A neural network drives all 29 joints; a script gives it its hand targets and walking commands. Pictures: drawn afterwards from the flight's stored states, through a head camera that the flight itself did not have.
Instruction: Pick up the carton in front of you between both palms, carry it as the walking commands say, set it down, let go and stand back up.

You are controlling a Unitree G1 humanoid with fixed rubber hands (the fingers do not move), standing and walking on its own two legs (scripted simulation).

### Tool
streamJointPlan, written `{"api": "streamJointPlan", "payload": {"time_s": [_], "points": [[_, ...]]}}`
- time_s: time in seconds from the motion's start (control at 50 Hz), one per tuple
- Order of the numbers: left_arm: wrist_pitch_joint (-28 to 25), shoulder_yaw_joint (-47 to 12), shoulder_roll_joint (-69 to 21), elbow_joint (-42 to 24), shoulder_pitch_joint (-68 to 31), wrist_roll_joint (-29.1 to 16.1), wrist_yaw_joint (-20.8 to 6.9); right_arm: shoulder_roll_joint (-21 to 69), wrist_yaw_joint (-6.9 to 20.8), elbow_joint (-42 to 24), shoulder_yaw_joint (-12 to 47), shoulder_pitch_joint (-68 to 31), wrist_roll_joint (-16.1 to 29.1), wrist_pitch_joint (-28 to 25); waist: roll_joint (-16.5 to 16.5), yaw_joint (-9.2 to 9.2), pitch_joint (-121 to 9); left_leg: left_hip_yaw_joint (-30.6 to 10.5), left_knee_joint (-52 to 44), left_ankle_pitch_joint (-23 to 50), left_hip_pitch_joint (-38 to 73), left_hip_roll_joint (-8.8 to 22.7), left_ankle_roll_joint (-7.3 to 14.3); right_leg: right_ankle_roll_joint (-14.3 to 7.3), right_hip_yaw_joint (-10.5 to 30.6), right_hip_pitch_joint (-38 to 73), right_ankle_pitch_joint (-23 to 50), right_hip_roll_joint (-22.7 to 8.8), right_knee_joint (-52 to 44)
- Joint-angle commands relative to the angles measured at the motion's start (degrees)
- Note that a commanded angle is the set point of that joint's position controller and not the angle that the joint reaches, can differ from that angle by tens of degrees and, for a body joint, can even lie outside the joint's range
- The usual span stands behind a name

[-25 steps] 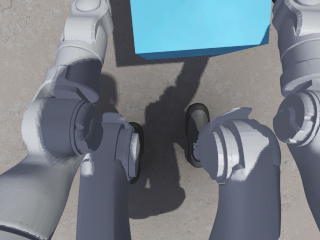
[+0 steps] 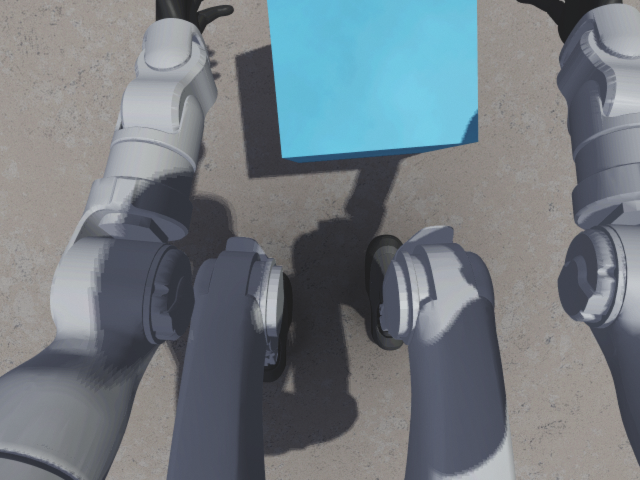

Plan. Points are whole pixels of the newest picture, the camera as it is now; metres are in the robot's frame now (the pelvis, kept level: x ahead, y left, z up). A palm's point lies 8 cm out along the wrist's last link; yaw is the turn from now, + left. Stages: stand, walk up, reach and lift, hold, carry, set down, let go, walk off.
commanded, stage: set down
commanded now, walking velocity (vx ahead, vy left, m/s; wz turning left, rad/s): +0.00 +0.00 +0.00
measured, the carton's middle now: (363, 79) +0.51 -0.08 -0.29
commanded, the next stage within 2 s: let go in 0.74 s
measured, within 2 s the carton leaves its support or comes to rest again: neither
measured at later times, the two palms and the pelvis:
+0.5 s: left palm out of the picture +0.54 +0.11 +0.02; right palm out of the picture +0.53 -0.28 +0.04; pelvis +0.03 -0.01 +0.13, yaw -1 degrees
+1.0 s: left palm out of the picture +0.49 +0.14 +0.15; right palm out of the picture +0.47 -0.28 +0.16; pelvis +0.07 -0.02 +0.27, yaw -2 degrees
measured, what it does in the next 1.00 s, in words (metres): rises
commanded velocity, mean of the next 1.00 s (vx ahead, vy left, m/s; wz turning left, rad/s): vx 0.00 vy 0.00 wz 0.00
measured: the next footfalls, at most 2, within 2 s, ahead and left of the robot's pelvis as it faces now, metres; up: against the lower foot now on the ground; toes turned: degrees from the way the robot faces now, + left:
none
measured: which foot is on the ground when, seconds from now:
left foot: down 0.00-1.00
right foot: down 0.00-1.00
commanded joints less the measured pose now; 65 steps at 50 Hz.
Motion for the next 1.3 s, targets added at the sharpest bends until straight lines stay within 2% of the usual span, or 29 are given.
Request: {"api": "streamJointPlan", "payload": {"time_s": [0.0, 0.04, 0.06, 0.08, 0.16, 0.2, 0.22, 0.24, 0.26, 0.28, 0.34, 0.38, 0.42, 0.44, 0.6, 0.66, 0.68, 0.7, 0.88, 0.9, 0.94, 1.0, 1.02, 1.1, 1.16, 1.2, 1.22, 1.26, 1.28], "points": [[-0.95, 3.09, 3.86, -5.55, -10.11, 2.8, -0.66, -5.17, 0.4, -6.4, -3.29, -10.42, -2.21, -0.8, -3.52, -0.35, -61.58, 1.02, -17.57, 8.72, 16.22, -0.54, -1.08, 1.18, -0.61, 41.64, 10.73, 1.23, -11.14], [-0.81, 6.09, 4.09, -5.51, -10.56, 4.65, -1.0, -7.52, 0.77, -9.41, -3.11, -13.53, -4.2, -0.64, -5.83, 1.79, -63.6, 2.31, -18.0, 9.54, 15.19, -0.92, -1.4, 1.56, 0.47, 45.66, 10.67, 1.4, -14.57], [-0.82, 4.86, 4.83, -5.33, -10.44, 4.05, -0.88, -8.05, 0.57, -8.25, -5.01, -12.38, -4.14, -0.13, -5.99, -1.09, -67.53, 1.67, -19.4, 8.79, 15.21, -0.21, -1.53, 1.85, -0.17, 50.3, 13.34, 1.04, -15.01], [-0.71, 6.44, 5.23, -4.52, -8.65, 4.76, -0.98, -8.38, 0.41, -9.21, -4.88, -11.98, -5.18, 0.17, -7.18, 1.26, -66.52, 1.63, -20.98, 9.12, 15.06, -0.47, -1.13, 2.09, -0.24, 49.04, 12.54, 1.37, -16.17], [-1.47, 3.76, 2.1, -7.83, -7.27, 3.01, -2.0, -2.37, 1.29, -11.6, -3.7, -7.52, -3.65, 0.37, -6.42, -0.56, -70.31, 1.71, -24.39, 15.06, 18.15, -0.53, -1.35, 2.33, -0.26, 54.92, 20.79, 2.53, -18.7], [-1.66, 3.63, 2.79, -8.81, -5.01, 3.92, -2.34, -2.74, 1.27, -11.41, -4.04, -4.59, -4.79, 0.27, -5.59, 1.43, -74.33, 2.88, -25.69, 17.71, 20.87, -0.95, -1.77, 2.77, 0.18, 59.47, 23.82, 2.65, -20.33], [-1.39, 4.61, 3.7, -7.95, -5.42, 3.88, -2.45, -4.73, 1.4, -12.37, -5.35, -6.14, -5.9, 0.49, -6.59, -0.61, -73.81, 2.54, -27.03, 15.77, 18.9, -1.13, -1.93, 3.03, -0.68, 58.87, 23.28, 2.61, -20.98], [-1.71, 5.9, 4.97, -12.73, -4.94, 4.75, -2.51, -4.55, 1.2, -15.38, -5.66, -5.07, -5.19, 0.93, -5.45, 1.15, -76.75, 2.68, -27.54, 18.53, 20.63, -1.32, -1.95, 2.45, 0.81, 62.49, 26.51, 2.68, -22.17], [-1.33, 3.96, 3.89, -13.35, -4.79, 3.59, -2.46, -8.27, 1.21, -15.63, -8.46, -5.12, -7.77, 0.81, -5.84, -2.79, -79.06, 1.76, -29.64, 17.98, 23.48, -1.04, -2.2, 2.45, -1.09, 61.44, 25.43, 2.8, -23.4], [-0.76, 4.06, 3.96, -13.62, -4.66, 4.38, -2.61, -5.15, 1.79, -17.33, -5.94, -5.97, -5.76, 1.37, -4.26, 0.66, -77.95, 2.35, -30.68, 17.48, 25.27, -1.1, -2.03, 2.42, -1.07, 60.19, 23.75, 2.63, -23.89], [0.83, 4.01, 4.27, -13.44, -3.7, 3.03, -2.5, -6.39, 1.94, -17.9, -7.09, -3.38, -6.14, 2.38, -5.05, -2.42, -77.47, 2.14, -33.98, 16.29, 27.89, -0.8, -2.53, 2.3, -1.33, 64.42, 23.1, 2.89, -28.69], [0.47, 4.94, 5.12, -14.41, -1.98, 4.57, -2.79, -3.93, 2.55, -16.52, -6.15, -2.12, -5.08, 2.53, -3.38, 1.33, -76.54, 2.21, -36.31, 16.42, 27.83, -0.72, -2.32, 2.65, -0.72, 65.16, 23.27, 2.85, -29.94], [0.58, 2.78, 0.46, -11.15, 2.86, 3.74, -3.09, -5.34, 3.1, -15.88, -7.14, -0.72, -6.11, 2.04, -1.44, -0.56, -76.28, 2.33, -37.15, 20.52, 31.34, -1.1, -2.97, 2.51, -0.86, 62.63, 25.84, 2.7, -31.93], [-0.1, 6.14, 2.66, -15.65, 0.79, 5.08, -3.54, -3.65, 3.33, -21.68, -4.98, -2.89, -5.29, 2.18, -6.17, 2.21, -76.89, 2.28, -38.72, 20.09, 31.46, -0.61, -1.97, 2.76, -0.52, 67.71, 24.74, 2.92, -34.0], [-0.62, 4.87, 1.35, -11.86, 2.41, 5.05, -5.13, -0.81, 3.1, -15.69, -6.6, 0.9, -7.7, 1.29, -5.7, -0.32, -70.34, 0.29, -48.36, 19.83, 34.13, 0.21, -1.98, 2.81, 0.89, 73.31, 25.76, 2.46, -43.61], [-1.95, 8.95, 3.14, -14.48, 4.33, 7.91, -5.23, -2.83, 3.58, -16.45, -7.88, 0.5, -8.51, 0.74, -4.46, 3.55, -72.89, 1.11, -52.55, 21.17, 37.34, 0.11, -2.35, 2.38, 1.88, 78.09, 26.21, 2.27, -46.41], [-1.73, 6.5, 2.64, -12.06, 4.07, 6.89, -5.75, -1.9, 3.76, -13.31, -8.34, 1.56, -10.6, 0.53, -7.41, -0.44, -70.74, 0.08, -54.24, 21.63, 34.86, 0.38, -2.29, 2.46, 1.48, 79.91, 29.5, 2.08, -47.69], [-1.73, 7.36, 1.78, -12.66, 5.13, 7.63, -5.7, -1.44, 4.21, -17.52, -8.31, 1.53, -9.17, 0.19, -6.64, 2.08, -72.62, 0.22, -54.88, 23.13, 38.26, 0.34, -2.27, 2.63, 1.05, 81.62, 28.87, 2.1, -48.01], [-2.71, 4.97, 1.88, -16.19, 23.18, 12.74, -7.68, 1.38, 3.26, -18.78, -7.74, 22.54, -14.07, -0.6, -4.1, 0.16, -73.16, -0.02, -63.75, 28.45, 50.55, 0.72, -2.33, 1.85, 2.85, 95.35, 37.14, 1.14, -58.79], [-3.04, 5.15, 1.16, -17.01, 26.58, 12.11, -8.12, 2.65, 3.63, -20.29, -5.93, 23.0, -13.99, -0.53, -5.22, 3.87, -71.07, 0.49, -65.85, 27.89, 48.6, 0.64, -2.39, 1.75, 3.43, 98.02, 37.63, 0.87, -59.53], [-3.46, 1.47, -0.14, -21.74, 29.06, 11.63, -8.93, 3.94, 3.5, -24.68, -6.07, 27.92, -13.67, -1.05, -5.08, -0.58, -69.36, -0.86, -67.91, 28.71, 51.31, 1.04, -1.87, 1.42, 3.3, 101.21, 40.67, 0.99, -60.87], [-4.37, 1.65, 1.1, -21.29, 37.44, 11.26, -9.39, 5.37, 3.95, -27.96, -2.54, 34.56, -12.55, -2.15, -7.8, 2.59, -62.58, -1.36, -70.94, 29.59, 56.17, 1.22, -1.12, 1.95, 2.42, 101.48, 37.63, 1.02, -64.67], [-4.76, 3.16, 2.66, -22.29, 38.15, 12.44, -9.53, 2.68, 4.0, -27.88, -5.48, 34.68, -12.21, -2.27, -2.3, 3.71, -62.48, -1.63, -72.57, 29.67, 57.68, 1.45, -1.66, 0.97, 3.81, 102.15, 38.1, 0.16, -65.06], [-6.83, -0.92, 0.4, -21.38, 49.86, 10.17, -10.34, 5.22, 4.02, -28.5, -4.38, 48.1, -11.92, -4.46, -5.1, 1.2, -61.96, -2.55, -74.8, 35.53, 63.85, 2.59, -1.3, 1.69, 3.61, 109.48, 46.82, 0.76, -65.72], [-8.56, -1.66, 0.32, -24.7, 54.61, 9.71, -11.22, 8.19, 3.96, -31.67, -0.39, 52.79, -9.61, -5.61, -2.31, 4.4, -53.56, -2.89, -78.72, 35.63, 67.71, 2.33, -1.29, 1.21, 4.27, 110.14, 46.37, 0.33, -69.93], [-8.94, -3.06, -0.72, -22.89, 58.8, 9.12, -11.9, 7.56, 3.47, -28.96, -1.29, 60.09, -10.52, -6.18, -3.86, 0.85, -50.69, -3.46, -79.77, 34.96, 70.06, 3.25, -1.17, 1.27, 4.69, 111.38, 45.55, 0.21, -72.09], [-9.29, -2.06, 0.74, -22.16, 61.45, 8.74, -11.81, 7.57, 3.49, -31.47, -0.57, 60.7, -10.17, -6.84, -3.95, 3.93, -50.35, -3.31, -80.54, 37.16, 72.0, 3.13, -0.9, 1.62, 3.99, 111.56, 45.6, 0.62, -72.56], [-10.18, -2.56, 1.81, -24.38, 65.83, 9.04, -11.55, 7.97, 3.39, -31.33, 0.18, 66.61, -10.19, -7.22, -2.9, 3.22, -47.83, -4.27, -82.75, 37.38, 77.48, 3.65, -0.72, 1.53, 3.68, 111.75, 41.86, 0.88, -74.58], [-10.56, -0.98, 3.53, -25.27, 69.07, 10.16, -11.39, 7.51, 3.42, -34.18, 0.12, 67.19, -9.89, -7.52, -0.82, 5.69, -47.04, -4.31, -84.04, 38.29, 81.22, 3.78, -0.74, 1.33, 3.28, 113.14, 39.05, 1.15, -75.89]]}}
